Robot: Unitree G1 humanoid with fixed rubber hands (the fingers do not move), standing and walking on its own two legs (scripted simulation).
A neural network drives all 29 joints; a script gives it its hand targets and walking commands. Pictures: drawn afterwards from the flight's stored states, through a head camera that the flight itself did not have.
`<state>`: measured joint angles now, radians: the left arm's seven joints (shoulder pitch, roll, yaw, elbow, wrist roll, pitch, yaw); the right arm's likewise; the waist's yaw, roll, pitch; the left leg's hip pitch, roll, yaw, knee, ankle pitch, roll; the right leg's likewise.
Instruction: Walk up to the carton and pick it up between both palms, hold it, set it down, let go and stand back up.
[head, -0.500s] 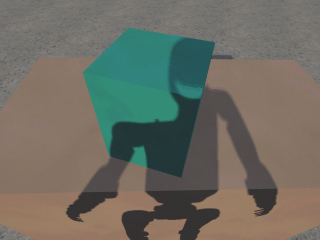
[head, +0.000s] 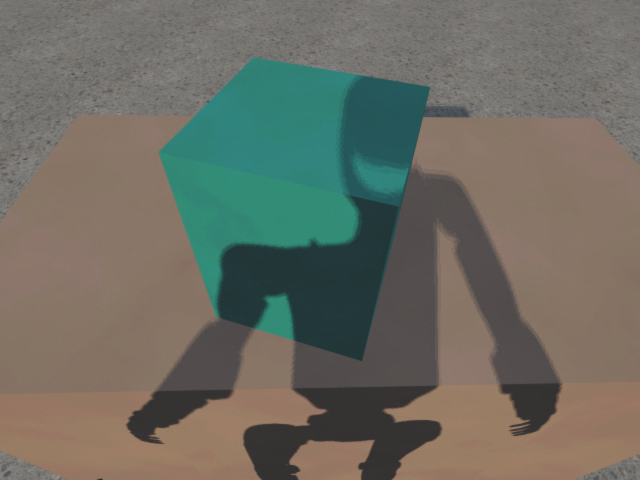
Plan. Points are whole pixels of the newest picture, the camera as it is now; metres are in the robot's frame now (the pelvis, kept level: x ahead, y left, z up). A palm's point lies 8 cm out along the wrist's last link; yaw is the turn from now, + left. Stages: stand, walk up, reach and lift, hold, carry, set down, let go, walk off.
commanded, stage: walk up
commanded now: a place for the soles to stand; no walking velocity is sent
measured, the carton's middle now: (310, 215) +0.43 +0.02 +0.11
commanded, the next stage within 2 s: reach and lift in 0.14 s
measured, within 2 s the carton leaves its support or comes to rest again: neither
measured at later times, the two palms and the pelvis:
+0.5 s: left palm (110, 477) +0.16 +0.26 -0.07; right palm out of the picture +0.13 -0.30 -0.07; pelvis -0.02 -0.01 +0.00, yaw +0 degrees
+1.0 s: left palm out of the picture +0.15 +0.27 -0.02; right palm out of the picture +0.13 -0.23 -0.01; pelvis -0.01 +0.00 +0.02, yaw +0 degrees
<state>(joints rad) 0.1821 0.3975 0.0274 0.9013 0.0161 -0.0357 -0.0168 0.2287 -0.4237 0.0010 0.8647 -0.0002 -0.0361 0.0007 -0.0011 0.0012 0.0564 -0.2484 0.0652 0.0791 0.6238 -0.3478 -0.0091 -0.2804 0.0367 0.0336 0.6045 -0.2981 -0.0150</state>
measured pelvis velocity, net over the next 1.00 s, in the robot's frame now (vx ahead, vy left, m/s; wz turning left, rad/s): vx -0.01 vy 0.00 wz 0.01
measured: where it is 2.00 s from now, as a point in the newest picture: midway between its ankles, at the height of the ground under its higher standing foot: outside the picture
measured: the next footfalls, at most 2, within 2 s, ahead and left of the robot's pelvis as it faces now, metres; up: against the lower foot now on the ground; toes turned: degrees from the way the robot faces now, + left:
none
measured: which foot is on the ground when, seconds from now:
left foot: down 0.00-1.00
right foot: down 0.00-1.00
